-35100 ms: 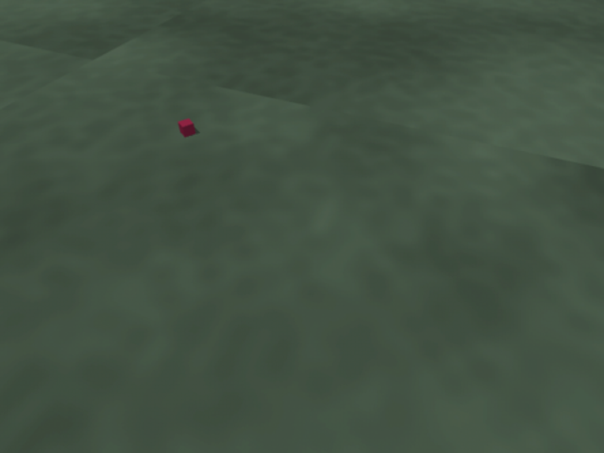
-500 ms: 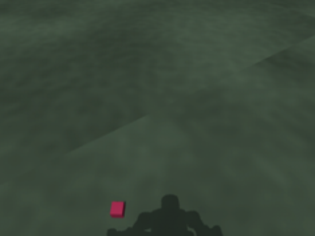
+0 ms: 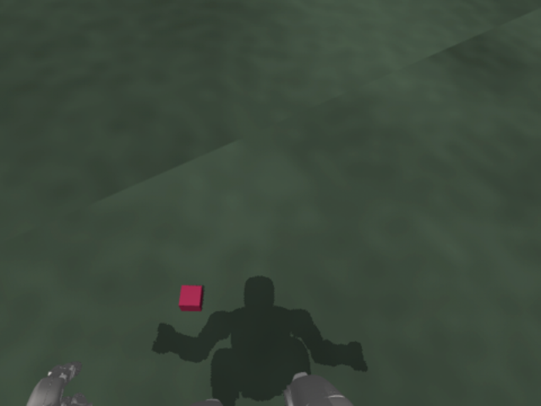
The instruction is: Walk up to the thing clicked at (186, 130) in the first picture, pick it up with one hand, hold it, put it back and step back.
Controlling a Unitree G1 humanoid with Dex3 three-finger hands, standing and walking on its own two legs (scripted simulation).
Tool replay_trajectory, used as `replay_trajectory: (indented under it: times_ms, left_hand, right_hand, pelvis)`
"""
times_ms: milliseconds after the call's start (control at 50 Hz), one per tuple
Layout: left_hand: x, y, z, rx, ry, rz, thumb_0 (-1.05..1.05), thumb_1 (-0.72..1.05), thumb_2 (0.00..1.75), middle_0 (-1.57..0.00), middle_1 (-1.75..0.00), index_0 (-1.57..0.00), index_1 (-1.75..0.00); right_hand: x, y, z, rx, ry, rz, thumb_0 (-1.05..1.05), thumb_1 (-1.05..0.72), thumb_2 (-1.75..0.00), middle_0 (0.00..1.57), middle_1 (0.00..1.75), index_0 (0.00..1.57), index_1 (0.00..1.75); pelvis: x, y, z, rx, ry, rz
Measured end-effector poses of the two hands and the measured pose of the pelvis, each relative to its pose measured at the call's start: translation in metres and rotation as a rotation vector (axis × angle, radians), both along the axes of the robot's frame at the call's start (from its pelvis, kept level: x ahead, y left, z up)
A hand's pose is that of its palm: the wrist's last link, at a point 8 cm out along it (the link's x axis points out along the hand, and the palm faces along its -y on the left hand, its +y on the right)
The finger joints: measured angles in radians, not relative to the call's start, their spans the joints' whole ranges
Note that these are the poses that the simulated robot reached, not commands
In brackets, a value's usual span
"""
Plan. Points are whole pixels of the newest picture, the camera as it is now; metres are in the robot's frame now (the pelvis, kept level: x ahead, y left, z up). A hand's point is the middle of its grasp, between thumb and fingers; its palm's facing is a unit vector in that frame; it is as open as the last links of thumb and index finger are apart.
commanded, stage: step back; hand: left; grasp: from above
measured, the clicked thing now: (191, 298) +0.49 +0.20 -0.73
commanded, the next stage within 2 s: none
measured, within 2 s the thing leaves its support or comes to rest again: neither
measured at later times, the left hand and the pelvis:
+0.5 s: hand out of the picture +0.00 +0.24 -0.13, palm faces -0.07 -0.91 -0.41, open 7.3 cm; pelvis -0.11 -0.02 +0.00, yaw -5 degrees
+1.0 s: hand out of the picture -0.16 +0.27 -0.15, palm faces -0.02 -0.93 -0.37, open 7.3 cm; pelvis -0.26 +0.00 +0.00, yaw -3 degrees
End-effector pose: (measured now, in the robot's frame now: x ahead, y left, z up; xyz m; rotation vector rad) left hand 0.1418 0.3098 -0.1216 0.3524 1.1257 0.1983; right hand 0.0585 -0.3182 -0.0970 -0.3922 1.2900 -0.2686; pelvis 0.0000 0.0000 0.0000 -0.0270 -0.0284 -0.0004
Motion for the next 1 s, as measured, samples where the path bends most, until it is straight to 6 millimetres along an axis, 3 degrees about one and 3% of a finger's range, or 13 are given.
replay_trajectory:
  times_ms: [80,220,340,440,580,720,840,1000]
  left_hand:
    - [-0.014,-0.003,0.001,-0.019,0.021,-0.024,0.0,0.91,0.9,-0.21,-0.3,-0.21,-0.3]
    - [-0.055,-0.009,-0.003,-0.009,0.079,-0.06,0.0,0.91,0.9,-0.21,-0.3,-0.21,-0.3]
    - [-0.09,-0.019,0.001,0.025,0.07,-0.073,0.0,0.91,0.9,-0.21,-0.3,-0.21,-0.3]
    - [-0.129,-0.03,0.02,0.034,0.049,-0.06,0.0,0.91,0.9,-0.21,-0.3,-0.21,-0.3]
    - [-0.155,-0.026,0.038,0.051,-0.002,-0.037,0.01,0.9,0.9,-0.21,-0.3,-0.21,-0.3]
    - [-0.177,-0.01,0.018,0.014,-0.1,-0.026,0.0,0.9,0.9,-0.21,-0.3,-0.21,-0.3]
    - [-0.228,-0.005,0.008,-0.031,-0.028,0.006,0.0,0.91,0.9,-0.21,-0.3,-0.21,-0.3]
    - [-0.31,0.002,0.005,-0.005,0.054,0.02,0.0,0.91,0.9,-0.21,-0.3,-0.21,-0.3]
  right_hand:
    - [-0.019,0.008,0.005,-0.005,0.004,-0.011,0.0,-0.9,-0.9,0.2,0.3,0.2,0.3]
    - [-0.035,0.012,-0.003,0.016,-0.087,-0.028,0.0,-0.9,-0.9,0.21,0.3,0.21,0.3]
    - [-0.058,-0.002,-0.023,0.053,-0.139,-0.032,0.0,-0.9,-0.9,0.21,0.3,0.21,0.3]
    - [-0.081,-0.012,-0.025,0.08,-0.132,-0.052,0.0,-0.9,-0.9,0.2,0.3,0.2,0.3]
    - [-0.123,-0.019,-0.015,0.056,-0.093,-0.018,0.0,-0.9,-0.9,0.2,0.3,0.2,0.3]
    - [-0.165,-0.005,-0.017,0.004,-0.047,0.046,0.0,-0.91,-0.9,0.2,0.3,0.2,0.3]
    - [-0.197,0.015,0.004,0.01,-0.081,0.066,0.01,-0.9,-0.9,0.2,0.3,0.2,0.3]
    - [-0.215,0.008,0.017,-0.007,-0.184,0.076,0.0,-0.9,-0.9,0.21,0.3,0.21,0.3]
  pelvis:
    - [-0.013,0.004,0.006,-0.005,0.012,-0.02]
    - [-0.04,0.004,0.001,0.01,-0.001,-0.069]
    - [-0.072,-0.01,-0.011,0.029,-0.02,-0.1]
    - [-0.095,-0.019,-0.004,0.036,-0.035,-0.087]
    - [-0.129,-0.016,0.006,0.055,0.002,-0.063]
    - [-0.175,-0.002,-0.009,0.031,-0.014,0.009]
    - [-0.209,0.005,0.001,0.002,-0.03,0.005]
    - [-0.259,-0.003,0.004,0.001,-0.008,-0.053]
